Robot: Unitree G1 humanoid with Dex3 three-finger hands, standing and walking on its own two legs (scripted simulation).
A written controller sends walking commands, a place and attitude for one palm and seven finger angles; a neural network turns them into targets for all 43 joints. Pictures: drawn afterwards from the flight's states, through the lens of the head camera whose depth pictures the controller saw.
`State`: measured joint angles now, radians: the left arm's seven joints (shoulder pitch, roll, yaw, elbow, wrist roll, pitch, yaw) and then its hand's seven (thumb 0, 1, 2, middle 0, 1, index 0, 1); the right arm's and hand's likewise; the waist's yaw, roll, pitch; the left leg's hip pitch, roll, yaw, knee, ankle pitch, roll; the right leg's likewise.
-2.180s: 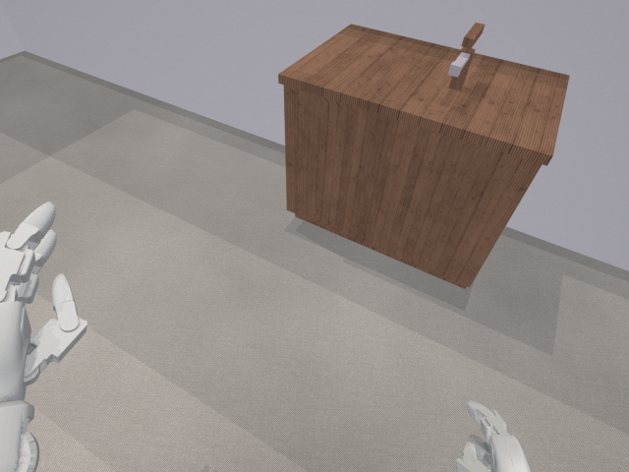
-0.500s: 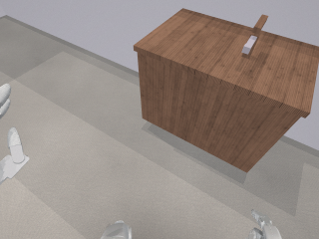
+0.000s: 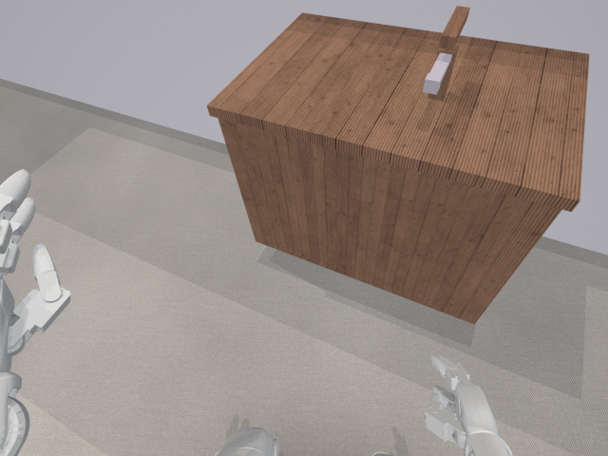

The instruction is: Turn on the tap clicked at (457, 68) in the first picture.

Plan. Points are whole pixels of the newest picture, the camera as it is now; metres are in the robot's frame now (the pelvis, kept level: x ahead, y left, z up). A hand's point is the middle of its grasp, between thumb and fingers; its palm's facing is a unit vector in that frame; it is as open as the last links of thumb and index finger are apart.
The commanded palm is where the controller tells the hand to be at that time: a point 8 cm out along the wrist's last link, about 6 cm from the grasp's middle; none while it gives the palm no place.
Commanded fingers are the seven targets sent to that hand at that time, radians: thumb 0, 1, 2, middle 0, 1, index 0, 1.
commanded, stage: turn to face it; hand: left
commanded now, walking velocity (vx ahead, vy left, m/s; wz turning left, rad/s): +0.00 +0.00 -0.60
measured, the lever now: (432, 83) +0.77 -0.18 +0.05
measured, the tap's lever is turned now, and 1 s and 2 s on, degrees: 0 0 0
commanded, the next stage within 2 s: take the last steps up to it in 1.02 s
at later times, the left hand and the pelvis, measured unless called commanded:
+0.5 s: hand (156, 260) +0.26 +0.16 +0.18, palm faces +0.12 -0.89 -0.44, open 7.4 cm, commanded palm +0.22 +0.21 +0.19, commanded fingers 0.00 0.90 0.90 -0.20 -0.30 -0.20 -0.30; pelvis -0.02 +0.00 +0.00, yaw -20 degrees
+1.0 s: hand (214, 294) +0.23 +0.10 +0.19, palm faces -0.11 -0.91 -0.41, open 7.4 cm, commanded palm +0.20 +0.15 +0.19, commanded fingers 0.00 0.90 0.90 -0.20 -0.30 -0.20 -0.30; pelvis -0.09 +0.01 +0.01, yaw -35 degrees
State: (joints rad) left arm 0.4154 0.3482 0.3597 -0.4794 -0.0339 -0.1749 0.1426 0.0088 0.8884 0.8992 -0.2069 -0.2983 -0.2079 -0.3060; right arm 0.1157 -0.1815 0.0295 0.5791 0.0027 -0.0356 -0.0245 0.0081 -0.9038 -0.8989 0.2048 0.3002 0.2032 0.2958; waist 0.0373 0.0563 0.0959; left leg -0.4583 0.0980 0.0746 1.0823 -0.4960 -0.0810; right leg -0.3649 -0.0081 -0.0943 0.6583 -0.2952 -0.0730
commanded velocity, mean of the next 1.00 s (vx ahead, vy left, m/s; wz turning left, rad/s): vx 0.00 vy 0.00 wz -0.50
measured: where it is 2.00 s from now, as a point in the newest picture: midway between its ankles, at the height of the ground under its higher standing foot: outside the picture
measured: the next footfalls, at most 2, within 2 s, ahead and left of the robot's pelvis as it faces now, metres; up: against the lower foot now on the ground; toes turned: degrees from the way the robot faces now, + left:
left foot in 0.26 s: +0.06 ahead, +0.15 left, +0.00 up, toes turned -4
right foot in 0.52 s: +0.01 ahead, -0.13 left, +0.00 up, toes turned -26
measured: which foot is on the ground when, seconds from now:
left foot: up 0.00-0.24, down 0.26-0.54, up 0.56-0.82, down 0.84-1.00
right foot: down 0.00-0.28, up 0.30-0.50, down 0.52-0.84, up 0.86-1.00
